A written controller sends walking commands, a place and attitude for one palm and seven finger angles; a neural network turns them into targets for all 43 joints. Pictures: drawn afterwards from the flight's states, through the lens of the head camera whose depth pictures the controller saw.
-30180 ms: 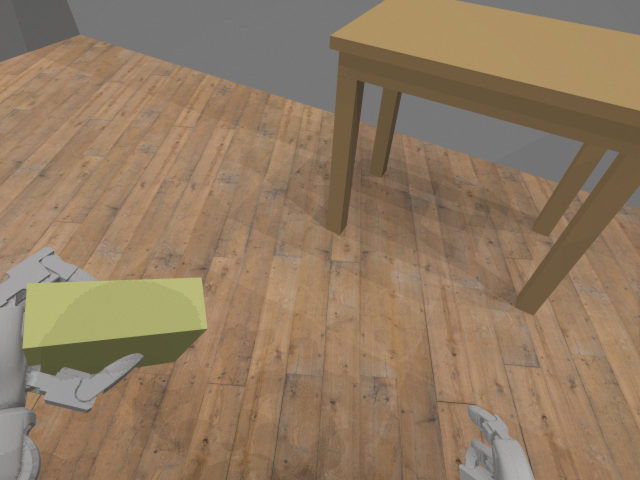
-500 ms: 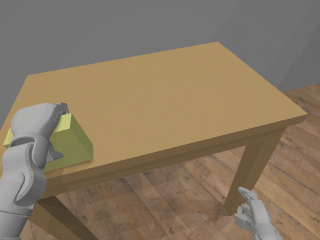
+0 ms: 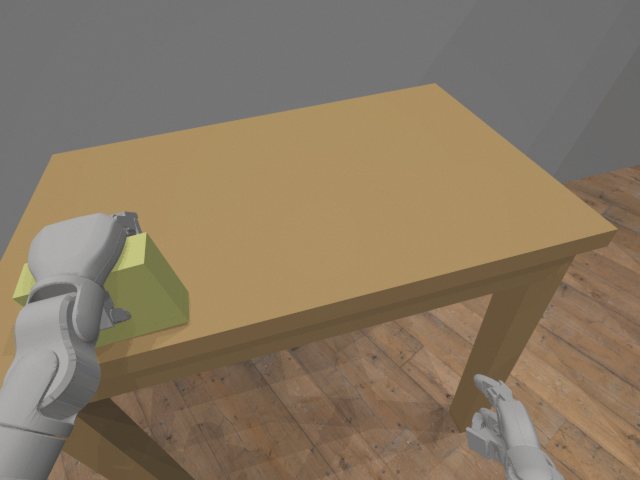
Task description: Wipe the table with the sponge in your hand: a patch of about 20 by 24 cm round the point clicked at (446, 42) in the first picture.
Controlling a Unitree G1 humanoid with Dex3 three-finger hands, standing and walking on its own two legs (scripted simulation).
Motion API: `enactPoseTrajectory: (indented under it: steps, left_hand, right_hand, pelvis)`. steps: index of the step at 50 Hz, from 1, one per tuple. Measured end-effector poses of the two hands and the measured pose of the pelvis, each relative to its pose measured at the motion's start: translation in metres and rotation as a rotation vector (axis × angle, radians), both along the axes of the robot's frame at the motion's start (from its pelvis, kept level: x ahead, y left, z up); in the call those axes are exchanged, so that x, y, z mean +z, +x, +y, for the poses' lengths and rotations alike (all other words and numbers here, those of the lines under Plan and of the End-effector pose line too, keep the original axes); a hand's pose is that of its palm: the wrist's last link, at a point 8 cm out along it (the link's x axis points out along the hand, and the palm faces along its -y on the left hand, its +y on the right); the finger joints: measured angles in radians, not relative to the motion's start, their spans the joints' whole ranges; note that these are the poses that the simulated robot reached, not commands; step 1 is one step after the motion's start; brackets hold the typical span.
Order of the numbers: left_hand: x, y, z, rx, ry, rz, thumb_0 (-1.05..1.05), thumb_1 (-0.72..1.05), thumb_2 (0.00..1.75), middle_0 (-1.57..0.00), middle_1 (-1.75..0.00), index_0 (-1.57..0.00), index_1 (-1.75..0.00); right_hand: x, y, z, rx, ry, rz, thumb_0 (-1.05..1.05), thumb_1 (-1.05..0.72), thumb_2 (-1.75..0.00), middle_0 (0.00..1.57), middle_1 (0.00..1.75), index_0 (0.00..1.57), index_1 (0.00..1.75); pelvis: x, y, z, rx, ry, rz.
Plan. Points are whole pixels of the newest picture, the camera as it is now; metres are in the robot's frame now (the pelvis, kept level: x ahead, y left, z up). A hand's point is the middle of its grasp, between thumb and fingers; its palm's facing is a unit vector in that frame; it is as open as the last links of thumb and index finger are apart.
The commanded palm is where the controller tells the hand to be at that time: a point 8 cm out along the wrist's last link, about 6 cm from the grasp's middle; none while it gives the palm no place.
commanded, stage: lower the sponge onto the table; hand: left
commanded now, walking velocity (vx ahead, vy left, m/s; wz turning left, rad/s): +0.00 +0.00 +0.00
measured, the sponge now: (122, 304) +0.26 +0.31 +0.10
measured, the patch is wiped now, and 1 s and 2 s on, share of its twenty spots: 0.00 0.10 0.35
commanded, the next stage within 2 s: wipe forward along the first lane in 0.04 s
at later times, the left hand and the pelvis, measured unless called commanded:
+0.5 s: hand (105, 263) +0.28 +0.33 +0.15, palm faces +0.01 +0.00 -1.00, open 9.5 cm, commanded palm +0.26 +0.33 +0.20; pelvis +0.01 -0.01 +0.00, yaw +1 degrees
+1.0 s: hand (108, 239) +0.32 +0.35 +0.15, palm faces -0.05 +0.03 -1.00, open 9.5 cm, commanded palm +0.31 +0.36 +0.18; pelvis +0.00 -0.01 +0.00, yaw +1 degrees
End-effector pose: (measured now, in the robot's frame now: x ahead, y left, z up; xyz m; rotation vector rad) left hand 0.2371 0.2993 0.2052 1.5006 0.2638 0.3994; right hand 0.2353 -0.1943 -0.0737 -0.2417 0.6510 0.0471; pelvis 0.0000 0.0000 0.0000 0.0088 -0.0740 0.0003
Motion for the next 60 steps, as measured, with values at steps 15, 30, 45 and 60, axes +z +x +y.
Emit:
enactPoseTrajectory:
  steps: [15,30,45,60]
  left_hand:
    - [-0.003,0.006,0.005,0.086,-0.003,0.021,-0.01,-0.46,1.06,-0.81,-1.40,-0.80,-1.41]
    - [-0.005,0.037,0.025,0.087,0.022,0.099,-0.01,-0.49,1.09,-0.83,-1.38,-0.82,-1.38]
    - [-0.005,0.066,0.039,0.054,0.047,0.138,0.01,-0.53,1.13,-0.84,-1.36,-0.83,-1.39]
    - [-0.005,0.090,0.056,0.056,0.053,0.171,0.01,-0.54,1.15,-0.84,-1.36,-0.83,-1.40]
  right_hand:
    - [-0.001,0.009,-0.009,-0.011,-0.010,0.014,0.01,-0.90,-0.89,0.20,0.30,0.20,0.30]
    - [-0.019,-0.018,-0.035,-0.064,-0.057,0.096,0.01,-0.90,-0.89,0.20,0.30,0.21,0.30]
    - [-0.036,-0.059,-0.060,-0.153,-0.091,0.195,0.01,-0.90,-0.89,0.20,0.30,0.21,0.30]
    - [-0.043,-0.095,-0.067,-0.210,-0.109,0.274,0.01,-0.90,-0.89,0.20,0.30,0.21,0.30]
  pelvis:
    - [-0.001,0.005,-0.002,0.003,0.000,0.010]
    - [-0.001,0.007,-0.010,0.016,-0.002,0.037]
    - [-0.003,0.004,-0.011,0.014,-0.002,0.069]
    - [-0.003,-0.003,-0.006,0.010,-0.004,0.099]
